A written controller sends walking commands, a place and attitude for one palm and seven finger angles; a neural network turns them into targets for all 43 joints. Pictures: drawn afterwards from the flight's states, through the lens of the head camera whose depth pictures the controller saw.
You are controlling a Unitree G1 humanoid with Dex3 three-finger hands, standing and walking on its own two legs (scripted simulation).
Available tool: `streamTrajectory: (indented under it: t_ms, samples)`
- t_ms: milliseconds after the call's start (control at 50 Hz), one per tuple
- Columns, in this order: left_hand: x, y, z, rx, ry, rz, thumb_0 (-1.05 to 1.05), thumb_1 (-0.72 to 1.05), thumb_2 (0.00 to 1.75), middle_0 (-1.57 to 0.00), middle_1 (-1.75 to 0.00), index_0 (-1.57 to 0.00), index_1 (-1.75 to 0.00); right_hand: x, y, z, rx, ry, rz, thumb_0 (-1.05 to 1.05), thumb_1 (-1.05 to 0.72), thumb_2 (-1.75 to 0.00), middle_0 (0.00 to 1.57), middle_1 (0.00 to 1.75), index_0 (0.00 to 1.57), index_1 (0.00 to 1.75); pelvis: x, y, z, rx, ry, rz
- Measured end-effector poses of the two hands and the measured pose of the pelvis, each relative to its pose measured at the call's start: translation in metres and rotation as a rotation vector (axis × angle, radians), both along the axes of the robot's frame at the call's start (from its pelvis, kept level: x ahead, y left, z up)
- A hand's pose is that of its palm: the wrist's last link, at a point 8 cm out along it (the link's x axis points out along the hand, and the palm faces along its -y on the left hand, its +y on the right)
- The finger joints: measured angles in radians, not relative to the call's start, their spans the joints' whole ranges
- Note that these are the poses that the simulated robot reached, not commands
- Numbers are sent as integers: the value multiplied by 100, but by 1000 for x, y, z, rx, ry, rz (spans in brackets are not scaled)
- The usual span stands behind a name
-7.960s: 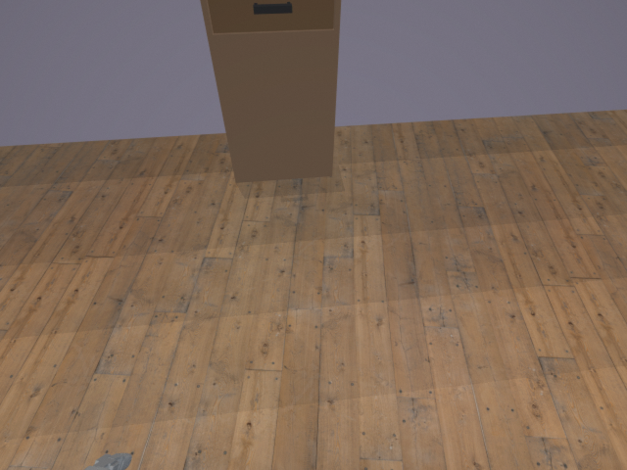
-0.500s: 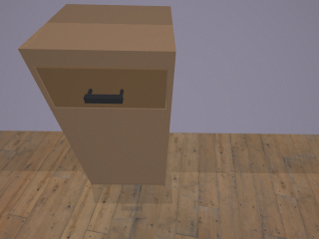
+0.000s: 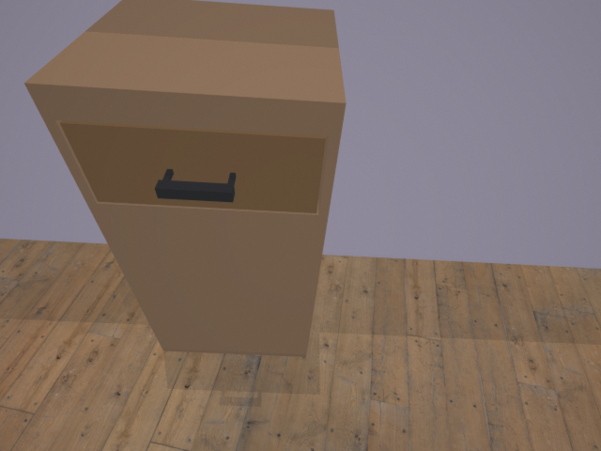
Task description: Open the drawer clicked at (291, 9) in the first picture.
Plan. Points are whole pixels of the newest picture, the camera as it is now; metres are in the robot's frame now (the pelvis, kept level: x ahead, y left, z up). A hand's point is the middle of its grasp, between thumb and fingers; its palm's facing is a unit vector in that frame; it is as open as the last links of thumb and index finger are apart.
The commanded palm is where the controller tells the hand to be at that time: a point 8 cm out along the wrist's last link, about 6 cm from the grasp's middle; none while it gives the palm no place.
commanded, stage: come to a stop and stand still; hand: left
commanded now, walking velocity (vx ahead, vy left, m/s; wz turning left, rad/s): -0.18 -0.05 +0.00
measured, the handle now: (198, 183) +0.53 +0.23 +0.04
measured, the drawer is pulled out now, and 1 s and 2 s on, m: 0.00 0.00 0.00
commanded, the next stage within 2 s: look again from close up in 1.00 s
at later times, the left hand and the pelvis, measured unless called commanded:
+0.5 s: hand out of the picture +0.06 +0.17 -0.16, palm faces +0.01 -0.97 -0.23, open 7.3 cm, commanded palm none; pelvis +0.00 -0.01 +0.00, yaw +0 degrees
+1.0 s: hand out of the picture -0.03 +0.16 -0.16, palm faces +0.01 -0.98 -0.19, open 7.4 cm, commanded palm none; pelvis -0.01 -0.01 +0.01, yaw +0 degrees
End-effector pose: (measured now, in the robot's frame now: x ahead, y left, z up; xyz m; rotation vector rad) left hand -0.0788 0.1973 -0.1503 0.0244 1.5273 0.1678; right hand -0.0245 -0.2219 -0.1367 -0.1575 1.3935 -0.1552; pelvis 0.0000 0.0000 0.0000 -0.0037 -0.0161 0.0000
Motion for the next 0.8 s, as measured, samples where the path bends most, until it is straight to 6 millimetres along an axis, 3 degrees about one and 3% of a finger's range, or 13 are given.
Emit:
streamTrajectory:
  t_ms: [60,180,280,360,540,800]
  samples:
    - [23,4,2,10,-1,-36,0,91,89,-20,-30,-20,-30,5,9,0,4,-9,-19,0,-91,-90,20,30,20,30,8,1,2,2,-3,-16]
    - [88,11,8,70,-125,-70,1,92,89,-20,-30,-20,-30,6,23,-8,60,56,-44,0,-91,-90,20,30,20,30,19,-4,3,13,-12,-6]
    - [116,23,19,119,-179,-94,2,94,89,-20,-30,-20,-30,18,26,-9,84,50,-58,0,-91,-90,20,30,20,30,20,-7,8,11,5,-7]
    - [129,24,23,133,-227,-100,1,93,89,-20,-30,-20,-30,17,17,-9,70,47,-49,2,-92,-90,20,30,20,30,13,-8,8,17,7,-9]
    - [124,22,21,124,-280,-144,0,92,89,-20,-30,-20,-30,25,-11,-5,19,-80,-32,1,-92,-90,20,30,20,30,-8,-7,4,9,-4,-9]
    - [77,23,28,115,-200,-124,0,91,89,-20,-30,-20,-30,12,-4,-3,53,-70,28,1,-91,-90,20,30,20,30,-18,-7,11,16,-13,-8]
